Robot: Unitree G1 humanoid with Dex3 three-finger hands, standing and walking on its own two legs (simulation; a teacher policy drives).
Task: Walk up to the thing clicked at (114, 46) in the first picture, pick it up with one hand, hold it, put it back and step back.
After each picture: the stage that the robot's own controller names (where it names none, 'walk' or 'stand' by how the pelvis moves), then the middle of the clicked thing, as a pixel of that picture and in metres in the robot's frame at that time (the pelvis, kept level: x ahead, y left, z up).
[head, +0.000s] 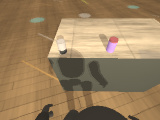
stand; (111, 45) +0.58 -0.14 +0.08
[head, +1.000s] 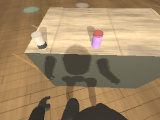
walk; (97, 39) +0.54 +0.00 +0.11
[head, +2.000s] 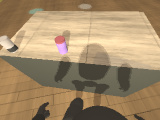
walk; (61, 45) +0.46 +0.25 +0.11
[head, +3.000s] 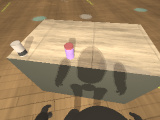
stand; (69, 51) +0.47 +0.19 +0.08
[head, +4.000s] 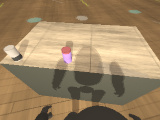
stand; (67, 55) +0.44 +0.20 +0.07
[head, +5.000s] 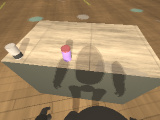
stand; (66, 53) +0.45 +0.20 +0.07
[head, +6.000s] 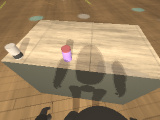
stand; (66, 53) +0.45 +0.20 +0.07
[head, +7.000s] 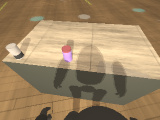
stand; (67, 54) +0.45 +0.20 +0.07
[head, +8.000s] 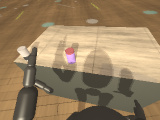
rise first; (70, 56) +0.44 +0.21 +0.08
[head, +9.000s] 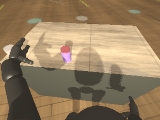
go down; (66, 54) +0.45 +0.19 +0.08
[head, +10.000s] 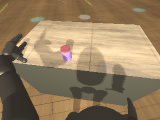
go down; (66, 53) +0.45 +0.20 +0.08
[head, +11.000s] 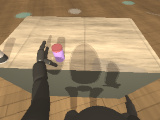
close in; (58, 53) +0.43 +0.21 +0.10
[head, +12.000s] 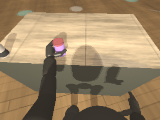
close; (59, 47) +0.46 +0.21 +0.11
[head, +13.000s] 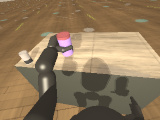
lift; (65, 44) +0.34 +0.16 +0.29
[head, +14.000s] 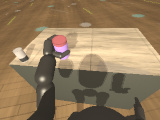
hold; (61, 48) +0.33 +0.18 +0.26
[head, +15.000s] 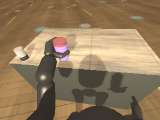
hold; (61, 49) +0.34 +0.18 +0.25
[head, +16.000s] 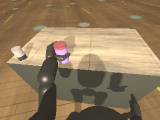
hold; (61, 52) +0.34 +0.19 +0.22
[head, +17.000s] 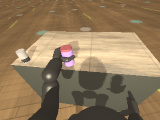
crouch; (67, 55) +0.34 +0.16 +0.21
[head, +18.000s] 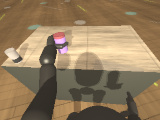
crouch; (61, 43) +0.43 +0.20 +0.22
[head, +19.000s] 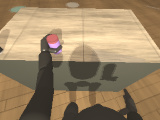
lower; (54, 44) +0.47 +0.22 +0.13
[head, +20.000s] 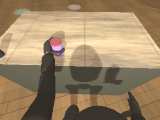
lower; (57, 47) +0.45 +0.21 +0.12
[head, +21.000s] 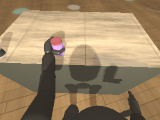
lower; (58, 47) +0.46 +0.21 +0.12
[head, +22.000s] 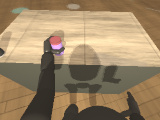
lower; (57, 46) +0.46 +0.21 +0.12
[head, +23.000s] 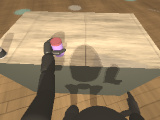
open; (57, 47) +0.45 +0.22 +0.12
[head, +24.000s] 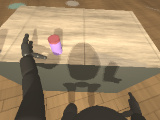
withdraw; (55, 45) +0.46 +0.22 +0.12
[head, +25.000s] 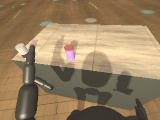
sink last; (70, 52) +0.46 +0.21 +0.09
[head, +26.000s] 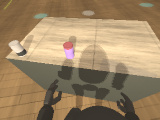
stand; (69, 50) +0.46 +0.20 +0.09
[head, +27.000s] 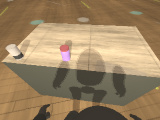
stand; (65, 53) +0.46 +0.22 +0.08
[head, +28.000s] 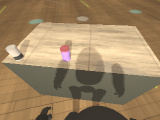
stand; (65, 53) +0.46 +0.22 +0.07
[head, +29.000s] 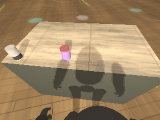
stand; (65, 53) +0.46 +0.22 +0.07
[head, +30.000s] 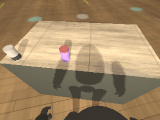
stand; (65, 54) +0.44 +0.21 +0.07
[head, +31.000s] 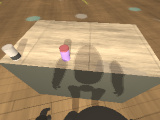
stand; (65, 53) +0.45 +0.21 +0.07
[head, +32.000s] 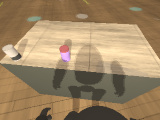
walk; (65, 54) +0.44 +0.21 +0.07
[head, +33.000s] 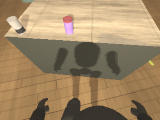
walk; (68, 25) +0.63 +0.23 +0.10
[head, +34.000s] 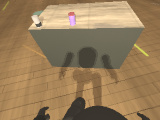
walk; (72, 18) +0.93 +0.27 +0.09
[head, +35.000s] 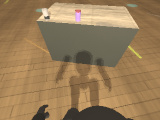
stand; (78, 15) +1.09 +0.22 +0.08
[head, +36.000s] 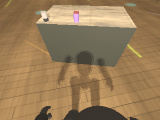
stand; (76, 16) +1.09 +0.22 +0.07
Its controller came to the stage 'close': yes
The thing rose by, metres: 0.23
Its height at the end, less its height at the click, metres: +0.00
